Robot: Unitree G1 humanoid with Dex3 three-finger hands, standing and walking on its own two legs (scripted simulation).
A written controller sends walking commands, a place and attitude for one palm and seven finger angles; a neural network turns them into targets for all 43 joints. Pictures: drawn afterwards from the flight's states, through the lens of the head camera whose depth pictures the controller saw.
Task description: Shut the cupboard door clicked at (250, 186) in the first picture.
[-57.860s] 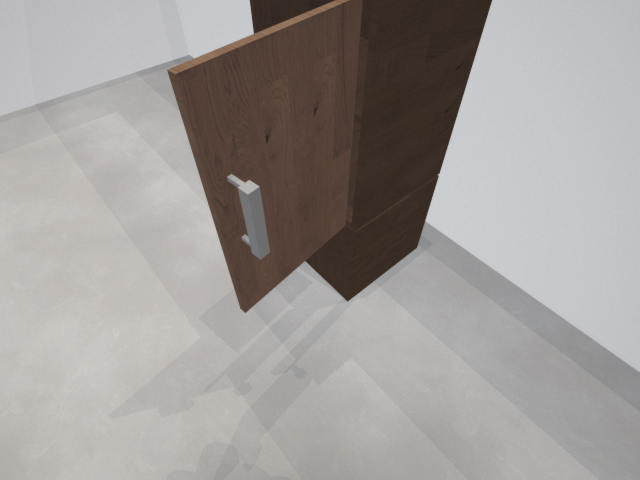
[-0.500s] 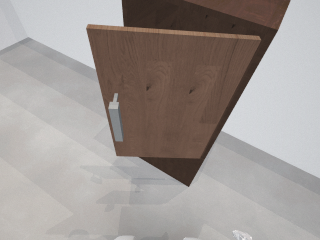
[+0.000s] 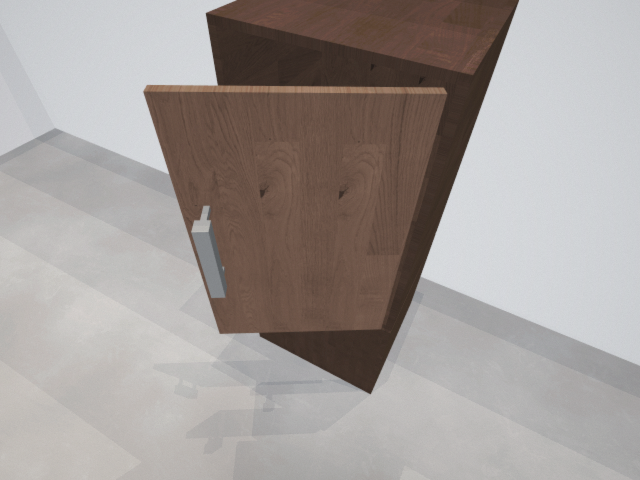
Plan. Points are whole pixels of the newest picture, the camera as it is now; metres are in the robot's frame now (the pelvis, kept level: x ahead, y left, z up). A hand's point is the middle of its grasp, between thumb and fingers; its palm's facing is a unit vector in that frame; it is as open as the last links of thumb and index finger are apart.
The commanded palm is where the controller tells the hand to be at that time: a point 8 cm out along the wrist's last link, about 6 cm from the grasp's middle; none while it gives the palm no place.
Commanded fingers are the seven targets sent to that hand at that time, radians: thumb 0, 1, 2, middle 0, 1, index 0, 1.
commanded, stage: look again from close up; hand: left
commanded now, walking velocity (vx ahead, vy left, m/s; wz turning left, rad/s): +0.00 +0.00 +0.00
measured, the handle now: (212, 252) +0.47 +0.21 -0.03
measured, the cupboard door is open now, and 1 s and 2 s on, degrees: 31 31 31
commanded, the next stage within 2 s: raise the hand and make a fist in 0.58 s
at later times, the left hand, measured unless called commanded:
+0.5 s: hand out of the picture +0.03 +0.23 -0.18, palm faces -0.03 -0.97 -0.24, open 7.4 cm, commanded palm none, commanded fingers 0.00 0.90 0.90 -0.20 -0.30 -0.20 -0.30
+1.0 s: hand (178, 422) +0.20 +0.19 -0.04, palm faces +0.08 -1.00 -0.04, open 6.7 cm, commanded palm +0.14 +0.25 -0.06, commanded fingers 0.00 0.90 0.90 -0.49 -0.62 -0.49 -0.62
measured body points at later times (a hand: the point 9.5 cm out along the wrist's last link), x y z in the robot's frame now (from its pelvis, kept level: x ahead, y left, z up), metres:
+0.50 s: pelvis +0.02 +0.04 -0.01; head +0.04 +0.04 +0.44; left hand +0.04 +0.28 -0.16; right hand +0.05 -0.20 -0.16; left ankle +0.07 +0.11 -0.74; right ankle -0.06 -0.13 -0.74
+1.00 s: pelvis -0.01 -0.02 -0.09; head +0.00 -0.02 +0.36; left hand +0.19 +0.24 -0.03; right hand +0.19 -0.27 -0.14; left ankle +0.07 +0.11 -0.74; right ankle +0.02 -0.08 -0.74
